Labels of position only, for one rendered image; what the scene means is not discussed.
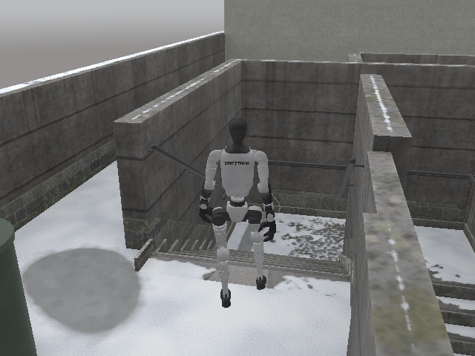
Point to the stairs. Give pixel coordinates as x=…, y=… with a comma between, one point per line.
x=271, y=260
x=457, y=306

